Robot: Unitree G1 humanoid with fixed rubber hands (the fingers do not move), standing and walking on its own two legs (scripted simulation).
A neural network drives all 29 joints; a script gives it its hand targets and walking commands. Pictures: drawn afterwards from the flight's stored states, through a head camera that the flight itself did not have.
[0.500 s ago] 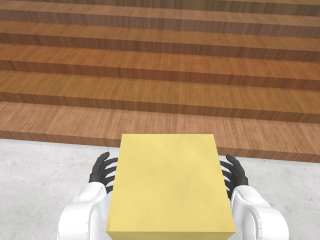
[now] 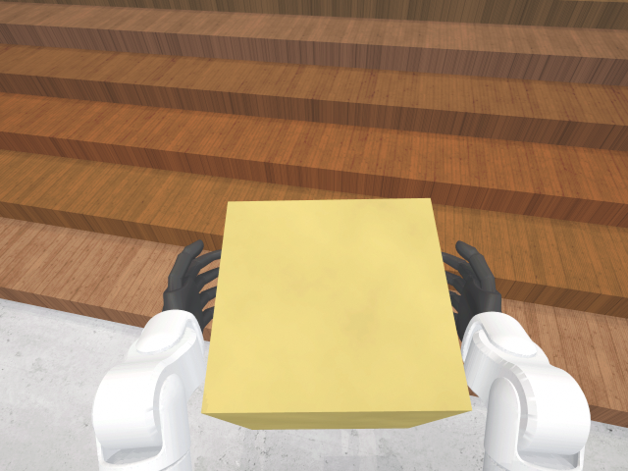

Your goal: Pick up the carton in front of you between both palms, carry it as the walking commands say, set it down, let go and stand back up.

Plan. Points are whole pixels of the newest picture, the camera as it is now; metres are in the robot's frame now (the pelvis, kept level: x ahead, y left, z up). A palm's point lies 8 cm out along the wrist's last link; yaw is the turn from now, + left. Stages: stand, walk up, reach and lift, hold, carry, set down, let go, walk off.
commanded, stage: carry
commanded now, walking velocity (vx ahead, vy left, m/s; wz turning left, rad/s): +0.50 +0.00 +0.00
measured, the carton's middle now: (329, 329) +0.28 +0.01 +0.06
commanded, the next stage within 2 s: none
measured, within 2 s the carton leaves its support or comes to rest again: neither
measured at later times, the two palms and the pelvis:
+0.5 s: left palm (246, 118) +0.70 +0.17 +0.09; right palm (408, 123) +0.67 -0.13 +0.09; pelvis +0.33 +0.05 -0.01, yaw -2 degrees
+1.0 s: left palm out of the picture +1.03 +0.17 +0.19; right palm out of the picture +1.06 -0.12 +0.19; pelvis +0.70 -0.02 +0.08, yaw +1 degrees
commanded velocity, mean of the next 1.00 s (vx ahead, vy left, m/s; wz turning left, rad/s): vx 0.50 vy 0.00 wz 0.00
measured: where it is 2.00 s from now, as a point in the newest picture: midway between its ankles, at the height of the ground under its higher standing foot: (353, 151)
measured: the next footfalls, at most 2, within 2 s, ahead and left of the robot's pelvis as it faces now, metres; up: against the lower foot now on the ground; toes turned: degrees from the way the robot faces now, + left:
left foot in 0.30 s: +0.39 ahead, +0.11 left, +0.00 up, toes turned +6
right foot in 0.78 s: +0.78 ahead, -0.06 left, +0.11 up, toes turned -5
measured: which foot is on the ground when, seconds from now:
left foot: up 0.00-0.28, down 0.30-0.80, up 0.82-1.00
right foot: down 0.00-0.30, up 0.32-0.76, down 0.78-1.00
